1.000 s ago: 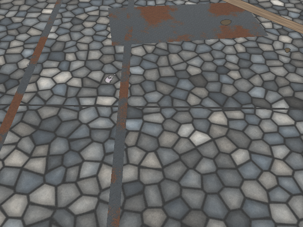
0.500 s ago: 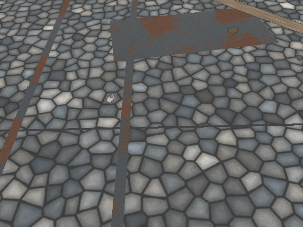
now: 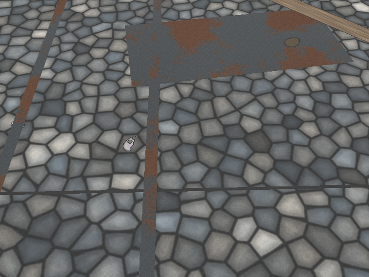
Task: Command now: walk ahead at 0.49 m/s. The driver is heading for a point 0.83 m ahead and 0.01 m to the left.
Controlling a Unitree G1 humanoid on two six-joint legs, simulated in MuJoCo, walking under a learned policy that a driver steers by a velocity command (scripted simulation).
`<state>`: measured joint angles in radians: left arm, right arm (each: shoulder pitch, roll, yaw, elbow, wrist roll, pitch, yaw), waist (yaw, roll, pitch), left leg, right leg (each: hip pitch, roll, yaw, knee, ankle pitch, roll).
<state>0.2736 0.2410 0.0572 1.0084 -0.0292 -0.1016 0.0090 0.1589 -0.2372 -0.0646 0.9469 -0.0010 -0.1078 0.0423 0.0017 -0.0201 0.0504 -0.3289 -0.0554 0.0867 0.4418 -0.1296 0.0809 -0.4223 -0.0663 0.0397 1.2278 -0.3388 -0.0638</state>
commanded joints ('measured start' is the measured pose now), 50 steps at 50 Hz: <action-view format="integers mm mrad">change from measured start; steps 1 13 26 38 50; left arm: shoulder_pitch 83 -333 -57 61 226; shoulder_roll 52 43 116 144 -16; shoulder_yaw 22 10 29 27 -20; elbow -34 -170 -113 -51 -51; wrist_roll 3 12 27 21 28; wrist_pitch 14 9 -3 -5 15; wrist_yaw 11 -20 -37 -4 -7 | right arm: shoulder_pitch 7 239 100 -130 287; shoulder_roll -73 -147 -138 -56 -314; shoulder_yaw -7 -18 -12 -8 -80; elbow -32 33 -36 -114 -31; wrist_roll -6 13 38 13 4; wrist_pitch -20 4 -24 19 6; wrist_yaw -1 -50 -46 -42 -13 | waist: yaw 32 -75 55 45 -79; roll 76 67 -37 -35 320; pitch -82 31 -143 2 -434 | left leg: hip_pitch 117 268 -414 -347 749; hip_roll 277 254 166 176 456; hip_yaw -313 -148 -149 -89 -723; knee -296 -320 840 228 -39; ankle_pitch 22 102 -224 255 -81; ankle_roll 164 119 -17 -71 280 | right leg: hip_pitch -123 -268 439 290 -169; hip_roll -100 -42 -231 -113 126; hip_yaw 44 -37 331 9 -53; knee -43 -631 -982 -1125 -7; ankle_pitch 65 457 133 360 -136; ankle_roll -3 49 -177 -131 41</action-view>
